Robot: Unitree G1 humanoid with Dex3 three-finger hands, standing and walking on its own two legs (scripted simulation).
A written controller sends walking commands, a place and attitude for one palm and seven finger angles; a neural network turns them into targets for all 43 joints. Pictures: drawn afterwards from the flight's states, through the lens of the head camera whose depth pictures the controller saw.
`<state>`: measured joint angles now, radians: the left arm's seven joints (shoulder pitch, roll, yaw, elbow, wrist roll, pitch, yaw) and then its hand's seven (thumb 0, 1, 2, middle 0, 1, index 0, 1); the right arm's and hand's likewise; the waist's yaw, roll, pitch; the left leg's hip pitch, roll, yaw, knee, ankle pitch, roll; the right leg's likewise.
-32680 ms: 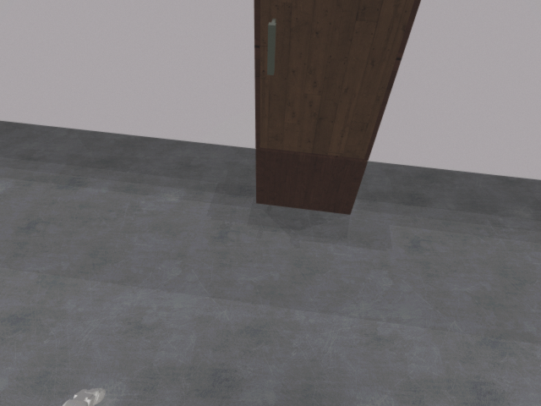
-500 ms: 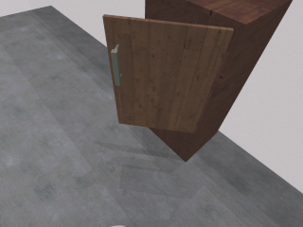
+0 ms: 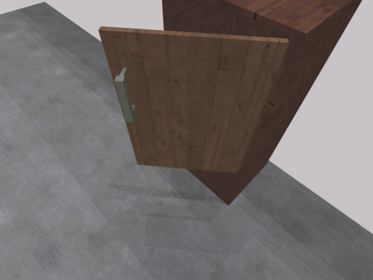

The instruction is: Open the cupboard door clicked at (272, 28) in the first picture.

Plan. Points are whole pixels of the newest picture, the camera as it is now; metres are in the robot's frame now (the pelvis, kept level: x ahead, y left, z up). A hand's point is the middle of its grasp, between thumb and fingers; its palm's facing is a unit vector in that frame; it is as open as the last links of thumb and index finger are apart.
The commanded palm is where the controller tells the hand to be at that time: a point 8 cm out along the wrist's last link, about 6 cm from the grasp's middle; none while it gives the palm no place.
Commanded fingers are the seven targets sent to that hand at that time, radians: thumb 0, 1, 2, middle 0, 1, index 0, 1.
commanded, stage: come to a stop and stand still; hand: left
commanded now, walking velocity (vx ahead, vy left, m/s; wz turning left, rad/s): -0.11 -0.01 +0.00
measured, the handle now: (127, 96) +0.56 +0.19 +0.04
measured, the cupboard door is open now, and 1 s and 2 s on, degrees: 40 40 40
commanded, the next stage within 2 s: look again from close up in 0.78 s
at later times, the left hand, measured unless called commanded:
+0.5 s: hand out of the picture +0.03 +0.16 -0.16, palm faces -0.01 -0.97 -0.25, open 7.4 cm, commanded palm none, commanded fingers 0.00 0.90 0.90 -0.20 -0.30 -0.20 -0.30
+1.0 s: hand out of the picture +0.02 +0.18 -0.16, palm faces -0.02 -0.96 -0.27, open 7.4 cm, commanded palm none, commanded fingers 0.00 0.90 0.90 -0.20 -0.30 -0.20 -0.30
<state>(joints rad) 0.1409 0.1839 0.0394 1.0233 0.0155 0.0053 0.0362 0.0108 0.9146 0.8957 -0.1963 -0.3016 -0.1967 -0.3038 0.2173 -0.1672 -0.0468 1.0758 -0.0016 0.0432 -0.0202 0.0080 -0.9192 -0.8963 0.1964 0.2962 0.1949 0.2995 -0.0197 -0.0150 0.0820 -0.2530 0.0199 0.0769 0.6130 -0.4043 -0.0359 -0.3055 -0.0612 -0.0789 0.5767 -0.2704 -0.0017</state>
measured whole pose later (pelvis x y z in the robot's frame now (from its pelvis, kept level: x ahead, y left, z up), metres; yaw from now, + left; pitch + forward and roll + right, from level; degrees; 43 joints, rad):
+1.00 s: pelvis -0.03 -0.03 +0.01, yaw -1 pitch -1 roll +1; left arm 0.22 0.25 0.00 1.07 0.01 -0.02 0.02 0.01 0.90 0.90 -0.20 -0.30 -0.20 -0.30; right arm 0.24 -0.24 0.00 1.11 -0.02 -0.01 -0.01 0.01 -0.91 -0.90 0.20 0.30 0.19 0.30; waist -0.01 -0.01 0.04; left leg -0.20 0.06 0.07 0.44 -0.22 -0.04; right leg -0.18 0.01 -0.04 0.49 -0.29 -0.04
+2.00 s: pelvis -0.07 -0.02 -0.08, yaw +2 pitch +11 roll -2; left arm 0.32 0.26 0.26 0.12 -0.33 -0.44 -0.43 0.02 0.46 0.71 -0.23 -0.58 -0.23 -0.58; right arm 0.18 -0.23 0.00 0.57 0.03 -0.27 -0.07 0.02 -0.91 -0.90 0.20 0.30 0.20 0.30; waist 0.04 0.01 -0.10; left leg -0.88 0.06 -0.03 1.16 -0.47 -0.02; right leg -0.79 -0.01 -0.12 1.14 -0.54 -0.04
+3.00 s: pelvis -0.05 +0.00 -0.03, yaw +2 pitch +7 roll -2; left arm -0.02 0.43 0.42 0.35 -0.37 -0.21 -0.55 -0.01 -0.49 0.30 -0.30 -1.20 -0.30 -1.20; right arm 0.27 -0.27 0.05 0.56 0.05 -0.22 -0.09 0.02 -0.91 -0.90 0.20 0.30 0.20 0.30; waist 0.00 0.03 -0.07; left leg -0.62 0.05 0.01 0.88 -0.38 0.01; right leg -0.53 -0.01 -0.09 0.82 -0.41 0.00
